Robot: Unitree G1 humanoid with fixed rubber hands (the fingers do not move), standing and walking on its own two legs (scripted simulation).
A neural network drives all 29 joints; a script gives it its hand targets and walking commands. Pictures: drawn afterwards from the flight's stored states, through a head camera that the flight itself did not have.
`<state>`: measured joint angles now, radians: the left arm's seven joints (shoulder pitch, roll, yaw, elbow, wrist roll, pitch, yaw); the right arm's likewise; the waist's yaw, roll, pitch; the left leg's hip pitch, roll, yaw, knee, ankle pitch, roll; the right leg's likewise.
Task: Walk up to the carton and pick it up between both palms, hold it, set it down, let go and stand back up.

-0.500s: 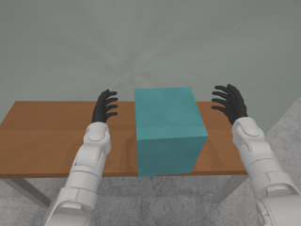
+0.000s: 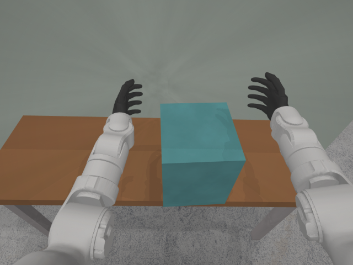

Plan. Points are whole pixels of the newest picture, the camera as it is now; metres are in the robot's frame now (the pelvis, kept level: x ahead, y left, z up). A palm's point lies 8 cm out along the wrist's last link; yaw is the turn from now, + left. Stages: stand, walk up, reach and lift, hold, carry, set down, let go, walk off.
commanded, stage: reach and lift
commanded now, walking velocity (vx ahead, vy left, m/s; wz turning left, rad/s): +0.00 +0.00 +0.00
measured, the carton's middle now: (193, 156) +0.46 -0.01 -0.07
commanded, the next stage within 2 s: none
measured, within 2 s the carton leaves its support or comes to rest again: neither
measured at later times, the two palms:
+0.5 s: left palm (123, 142) +0.41 +0.18 +0.02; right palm (263, 131) +0.46 -0.18 +0.06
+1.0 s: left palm (130, 162) +0.40 +0.17 -0.06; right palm (244, 142) +0.48 -0.16 -0.02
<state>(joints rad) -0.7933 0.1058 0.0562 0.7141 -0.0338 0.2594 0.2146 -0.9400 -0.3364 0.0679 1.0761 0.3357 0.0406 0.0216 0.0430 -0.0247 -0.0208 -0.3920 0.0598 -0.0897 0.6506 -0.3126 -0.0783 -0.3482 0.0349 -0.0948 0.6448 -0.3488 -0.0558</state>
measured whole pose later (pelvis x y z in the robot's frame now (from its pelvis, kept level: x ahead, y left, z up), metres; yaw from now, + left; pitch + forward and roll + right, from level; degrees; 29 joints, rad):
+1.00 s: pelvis +0.04 +0.02 -0.01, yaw -1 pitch +30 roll -2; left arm -0.58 0.00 0.12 1.06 0.03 -0.53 0.14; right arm -0.88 -0.27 0.06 1.43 0.19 -0.66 0.00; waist 0.06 0.00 -0.19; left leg -0.88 0.05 -0.09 0.65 -0.28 -0.07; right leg -0.83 0.03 -0.09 0.64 -0.28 -0.03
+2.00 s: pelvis +0.00 +0.00 -0.01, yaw -1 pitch +26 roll -1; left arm -0.56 -0.10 0.31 1.01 0.21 -0.57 0.20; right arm -0.88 -0.10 -0.44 1.41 -0.29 -0.63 -0.08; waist 0.04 0.00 -0.16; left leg -0.87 0.07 -0.09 0.65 -0.24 -0.08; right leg -0.83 0.04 -0.09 0.64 -0.28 -0.06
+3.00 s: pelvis +0.00 +0.01 -0.01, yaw -1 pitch +26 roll -1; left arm -0.54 -0.10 0.32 1.01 0.20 -0.58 0.20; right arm -0.87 -0.10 -0.33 1.41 -0.25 -0.63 -0.13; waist 0.03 0.00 -0.21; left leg -0.87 0.06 -0.09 0.65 -0.24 -0.08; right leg -0.83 0.03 -0.09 0.64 -0.27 -0.06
